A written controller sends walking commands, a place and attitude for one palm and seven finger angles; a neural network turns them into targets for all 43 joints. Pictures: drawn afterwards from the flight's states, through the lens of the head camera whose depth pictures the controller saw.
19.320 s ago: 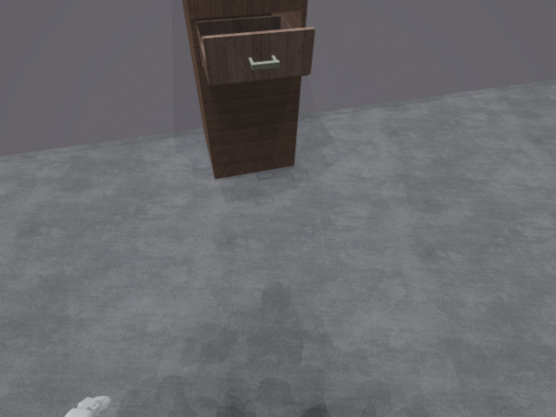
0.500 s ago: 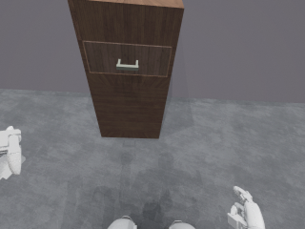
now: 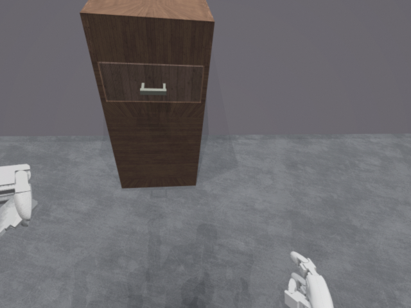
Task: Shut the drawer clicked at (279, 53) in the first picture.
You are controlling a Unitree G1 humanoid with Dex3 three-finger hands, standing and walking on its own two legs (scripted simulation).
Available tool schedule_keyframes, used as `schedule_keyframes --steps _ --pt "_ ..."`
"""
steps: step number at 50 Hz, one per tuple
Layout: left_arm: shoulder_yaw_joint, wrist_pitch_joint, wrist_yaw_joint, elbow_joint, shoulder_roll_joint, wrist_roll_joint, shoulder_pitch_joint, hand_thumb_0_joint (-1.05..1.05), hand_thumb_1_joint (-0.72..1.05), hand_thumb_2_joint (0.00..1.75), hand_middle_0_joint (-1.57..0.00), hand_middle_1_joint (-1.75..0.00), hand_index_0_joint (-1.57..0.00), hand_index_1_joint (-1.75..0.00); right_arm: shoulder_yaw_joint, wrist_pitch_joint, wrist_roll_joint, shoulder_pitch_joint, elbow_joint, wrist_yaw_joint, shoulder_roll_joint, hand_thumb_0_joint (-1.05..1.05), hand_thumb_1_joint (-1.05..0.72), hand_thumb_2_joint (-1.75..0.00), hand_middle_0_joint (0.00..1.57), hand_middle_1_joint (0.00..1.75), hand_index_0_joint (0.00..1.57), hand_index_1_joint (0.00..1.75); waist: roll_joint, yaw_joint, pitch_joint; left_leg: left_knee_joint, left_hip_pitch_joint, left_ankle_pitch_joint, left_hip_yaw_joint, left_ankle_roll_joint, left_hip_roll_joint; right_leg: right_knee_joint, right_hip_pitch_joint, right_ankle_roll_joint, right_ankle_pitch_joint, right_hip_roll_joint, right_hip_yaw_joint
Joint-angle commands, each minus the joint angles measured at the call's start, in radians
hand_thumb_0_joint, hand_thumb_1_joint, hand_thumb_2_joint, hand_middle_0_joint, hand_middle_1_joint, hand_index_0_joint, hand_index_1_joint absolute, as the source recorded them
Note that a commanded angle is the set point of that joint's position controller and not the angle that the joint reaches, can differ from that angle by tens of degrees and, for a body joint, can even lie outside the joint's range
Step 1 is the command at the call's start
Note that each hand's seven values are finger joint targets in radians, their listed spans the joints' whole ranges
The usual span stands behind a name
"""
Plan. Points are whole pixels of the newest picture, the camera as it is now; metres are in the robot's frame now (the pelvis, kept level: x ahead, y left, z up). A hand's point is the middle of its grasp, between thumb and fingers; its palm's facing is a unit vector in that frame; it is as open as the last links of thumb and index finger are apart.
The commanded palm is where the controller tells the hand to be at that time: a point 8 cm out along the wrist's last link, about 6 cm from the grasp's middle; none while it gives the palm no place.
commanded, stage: stop stepping back and stand still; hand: left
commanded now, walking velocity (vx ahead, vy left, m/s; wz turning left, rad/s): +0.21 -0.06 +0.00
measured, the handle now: (153, 88) +0.90 +0.20 -0.06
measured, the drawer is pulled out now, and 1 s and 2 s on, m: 0.00 0.00 0.00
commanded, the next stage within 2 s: let the arm hang, fingers relaxed in 0.60 s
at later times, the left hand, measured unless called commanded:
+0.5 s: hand (13, 293) +0.11 +0.22 +0.17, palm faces +0.28 -0.81 -0.52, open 3.3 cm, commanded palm +0.05 +0.28 +0.19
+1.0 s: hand out of the picture -0.05 +0.19 -0.16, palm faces +0.05 -0.97 -0.24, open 3.1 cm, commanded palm none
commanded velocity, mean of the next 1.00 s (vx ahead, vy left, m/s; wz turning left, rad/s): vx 0.09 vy -0.01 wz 0.00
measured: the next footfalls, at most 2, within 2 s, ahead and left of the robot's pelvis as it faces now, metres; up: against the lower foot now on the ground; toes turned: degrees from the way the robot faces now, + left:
right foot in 0.06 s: +0.03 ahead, -0.10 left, +0.01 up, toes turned -12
left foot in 0.30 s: -0.02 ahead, +0.19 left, +0.00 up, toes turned -1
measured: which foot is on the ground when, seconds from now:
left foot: down 0.00-0.04, up 0.06-0.28, down 0.30-0.44, up 0.46-0.66, down 0.68-1.00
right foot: up 0.00-0.04, down 0.06-1.00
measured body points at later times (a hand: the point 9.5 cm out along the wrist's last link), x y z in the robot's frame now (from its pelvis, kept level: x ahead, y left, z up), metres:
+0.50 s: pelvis -0.09 +0.00 -0.01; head -0.10 +0.01 +0.44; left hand +0.09 +0.26 +0.20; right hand +0.03 -0.23 -0.10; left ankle -0.08 +0.17 -0.69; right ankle +0.00 -0.07 -0.73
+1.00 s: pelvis -0.15 +0.00 -0.02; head -0.16 +0.00 +0.43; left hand -0.06 +0.24 -0.14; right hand -0.05 -0.26 -0.14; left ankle -0.08 +0.12 -0.72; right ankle -0.03 -0.13 -0.73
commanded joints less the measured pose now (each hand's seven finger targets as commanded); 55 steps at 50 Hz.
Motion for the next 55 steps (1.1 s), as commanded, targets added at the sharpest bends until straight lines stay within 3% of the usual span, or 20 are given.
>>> schedule_keyframes --steps 1,2,3,7,12,14,16,20,22,23,31,34,35,37,41,43,45,49,52,55 --pt "0.127 -0.052 0.019 -0.254 0.150 -0.008 0.257 0.00 0.90 0.90 -1.40 -1.60 -1.40 -1.60 -0.063 -0.016 -0.010 -0.114 -0.191 0.006 -0.174 0.00 -0.90 -0.90 0.20 0.30 0.20 0.30 0.201 0.086 -0.059 -0.126 -0.190 -0.596 -0.067 -0.118 0.102 -0.291 0.246 -0.075 -0.037 0.037 -0.109" --pt "0.119 -0.047 0.016 -0.282 0.155 0.002 0.280 0.00 0.90 0.90 -1.40 -1.60 -1.40 -1.60 -0.071 0.001 0.003 -0.097 -0.193 0.010 -0.159 0.00 -0.90 -0.90 0.20 0.30 0.20 0.30 -0.112 0.080 -0.028 0.412 -0.107 -0.462 0.060 -0.085 -0.018 -0.556 -0.035 -0.143 -0.188 -0.178 0.158" --pt "0.110 -0.044 0.010 -0.349 0.155 -0.005 0.210 0.00 0.90 0.90 -1.40 -1.60 -1.40 -1.60 -0.086 0.019 0.006 -0.110 -0.185 0.007 -0.169 0.00 -0.90 -0.90 0.20 0.30 0.20 0.30 -0.270 0.075 0.034 0.830 -0.187 -0.447 -0.056 -0.065 -0.035 -0.744 -0.302 -0.221 -0.320 -0.445 0.528" --pt "0.132 -0.072 0.025 -0.352 0.192 0.026 0.015 0.00 0.90 0.90 -1.40 -1.60 -1.40 -1.60 -0.052 -0.001 -0.026 -0.063 -0.155 0.001 -0.135 0.00 -0.90 -0.90 0.20 0.30 0.20 0.30 -0.070 -0.003 0.000 0.691 -0.088 -0.298 -0.079 -0.027 0.144 -0.642 -0.383 -0.143 -0.287 -0.321 0.253" --pt "0.037 -0.059 0.060 -0.185 0.102 0.038 -0.075 0.00 0.90 0.90 -1.40 -1.60 -1.40 -1.60 -0.067 -0.048 -0.017 0.015 -0.091 -0.050 -0.169 0.00 -0.90 -0.90 0.20 0.30 0.20 0.30 0.137 0.017 -0.116 0.065 0.179 -0.337 0.059 0.004 0.051 -0.329 -0.101 -0.060 -0.021 -0.196 0.003" --pt "0.020 -0.071 0.062 -0.198 0.081 0.035 -0.058 0.00 0.90 0.90 -1.40 -1.60 -1.40 -1.60 -0.076 -0.059 -0.009 0.014 -0.135 -0.058 -0.208 0.00 -0.90 -0.90 0.20 0.30 0.20 0.30 0.397 0.022 -0.040 -0.163 0.192 -0.486 -0.353 0.113 0.279 0.042 -0.228 0.030 0.059 -0.050 -0.099" --pt "0.087 -0.092 0.046 -0.250 0.147 0.052 -0.049 0.00 0.90 0.90 -1.40 -1.60 -1.40 -1.60 -0.082 -0.057 -0.001 -0.028 -0.154 -0.037 -0.206 0.00 -0.90 -0.90 0.20 0.30 0.20 0.30 0.258 0.038 0.017 -0.166 0.170 -0.243 -0.462 0.167 0.386 0.161 -0.343 0.037 0.073 -0.048 -0.055" --pt "0.138 -0.103 0.025 -0.300 0.168 0.042 0.150 0.00 0.90 0.90 -1.40 -1.60 -1.40 -1.60 -0.076 -0.033 -0.010 -0.057 -0.161 0.007 -0.191 0.00 -0.90 -0.90 0.20 0.30 0.20 0.30 0.259 0.057 -0.012 0.058 -0.218 -0.327 -0.156 0.071 0.229 -0.181 0.192 0.010 0.153 -0.042 -0.070" --pt "0.160 -0.082 0.029 -0.299 0.199 0.033 0.179 0.00 0.90 0.90 -1.40 -1.60 -1.40 -1.60 -0.099 -0.010 0.000 -0.070 -0.178 0.008 -0.169 0.00 -0.90 -0.90 0.20 0.30 0.20 0.30 -0.246 0.073 -0.029 0.655 -0.318 -0.576 0.004 -0.005 0.009 -0.606 0.088 -0.132 -0.234 -0.358 0.484" --pt "0.159 -0.080 0.020 -0.307 0.191 0.023 0.118 0.00 0.90 0.90 -1.40 -1.60 -1.40 -1.60 -0.101 -0.010 0.000 -0.077 -0.159 0.000 -0.183 0.00 -0.90 -0.90 0.20 0.30 0.20 0.30 -0.209 0.057 -0.028 0.824 -0.234 -0.479 -0.074 0.000 0.045 -0.687 -0.073 -0.116 -0.322 -0.382 0.508" --pt "0.102 -0.085 0.045 -0.211 0.122 0.027 0.060 0.00 0.90 0.90 -1.40 -1.60 -1.40 -1.60 -0.058 -0.029 -0.022 0.008 -0.101 -0.045 -0.155 0.00 -0.90 -0.90 0.20 0.30 0.20 0.30 0.013 0.022 -0.092 0.121 0.206 -0.375 0.039 0.024 0.063 -0.487 -0.185 -0.076 -0.126 -0.239 0.092" --pt "0.043 -0.094 0.048 -0.230 0.071 0.049 -0.019 0.00 0.90 0.90 -1.40 -1.60 -1.40 -1.60 -0.063 -0.041 -0.019 -0.001 -0.141 -0.043 -0.189 0.00 -0.90 -0.90 0.20 0.30 0.20 0.30 0.411 0.022 0.034 -0.271 0.125 -0.650 -0.461 0.147 0.357 0.069 -0.283 0.026 0.076 -0.047 -0.079" --pt "-0.271 0.076 -0.096 0.528 -0.123 0.097 -0.162 0.00 0.90 0.90 -1.40 -1.60 -1.40 -1.60 -0.147 -0.044 -0.035 0.014 0.083 0.067 -0.359 0.00 -0.90 -0.90 0.20 0.30 0.20 0.30 0.391 -0.075 0.185 -0.095 0.054 -0.042 -0.482 0.199 0.383 0.231 -0.493 0.045 0.099 -0.098 -0.029" --pt "-0.269 0.183 -0.125 0.549 -0.118 0.091 -0.105 0.00 0.90 0.90 -1.32 -1.51 -1.32 -1.51 -0.117 0.042 -0.029 0.059 0.027 0.067 -0.259 0.00 -0.90 -0.90 0.20 0.30 0.20 0.30 0.208 -0.035 -0.045 0.021 0.126 0.318 -0.419 0.201 0.352 0.287 -0.373 0.041 0.020 -0.052 0.053" --pt "-0.295 0.182 -0.130 0.813 -0.094 0.085 -0.138 0.00 0.90 0.90 -1.16 -1.34 -1.16 -1.34 -0.097 0.086 -0.025 -0.002 0.044 0.066 -0.285 0.00 -0.90 -0.90 0.20 0.30 0.20 0.30 -0.052 0.084 -0.096 0.116 -0.053 -0.016 -0.211 0.071 0.177 -0.121 0.046 0.040 0.174 -0.013 -0.024" --pt "-0.293 0.187 -0.128 0.934 0.016 0.088 -0.148 0.00 0.90 0.90 -1.08 -1.25 -1.08 -1.25 -0.083 0.123 -0.011 0.007 0.057 0.069 -0.187 0.00 -0.90 -0.90 0.20 0.30 0.20 0.30 -0.264 0.089 -0.015 0.342 -0.116 -0.487 -0.083 -0.012 -0.007 -0.518 -0.057 -0.041 -0.069 -0.253 0.352" --pt "-0.304 0.215 -0.138 0.992 0.083 0.085 -0.298 0.00 0.90 0.90 -1.00 -1.17 -1.00 -1.17 -0.089 0.162 -0.021 0.071 0.071 0.085 -0.200 0.00 -0.90 -0.90 0.20 0.30 0.20 0.30 -0.019 0.000 0.079 0.478 0.105 -0.484 -0.017 -0.022 0.003 -0.634 -0.418 -0.125 -0.328 -0.321 0.412" --pt "-0.343 0.221 -0.127 1.163 -0.013 0.076 -0.338 0.00 0.90 0.90 -0.84 -0.99 -0.84 -0.99 -0.083 0.176 -0.023 0.215 0.185 0.083 -0.189 0.00 -0.90 -0.90 0.20 0.30 0.20 0.30 -0.068 -0.039 0.091 0.190 0.189 -0.457 -0.138 0.036 0.055 -0.421 -0.437 -0.019 -0.188 -0.122 0.161" --pt "-0.321 0.227 -0.125 1.273 -0.065 0.063 -0.217 0.00 0.90 0.90 -0.72 -0.86 -0.72 -0.86 -0.102 0.157 -0.048 0.051 0.171 0.068 -0.290 0.00 -0.90 -0.90 0.20 0.30 0.20 0.30 0.558 0.051 0.079 -0.292 -0.222 -0.897 -0.514 0.132 0.266 0.075 -0.090 0.030 0.077 0.030 -0.014" --pt "-0.315 0.211 -0.141 1.380 -0.056 0.065 -0.106 0.00 0.90 0.90 -0.60 -0.73 -0.60 -0.73 -0.112 0.146 -0.035 -0.018 0.189 0.050 -0.320 0.00 -0.90 -0.90 0.20 0.30 0.20 0.30 0.222 0.125 -0.016 -0.192 -0.187 -0.630 -0.357 0.107 0.219 0.000 0.088 0.000 0.131 0.030 -0.027"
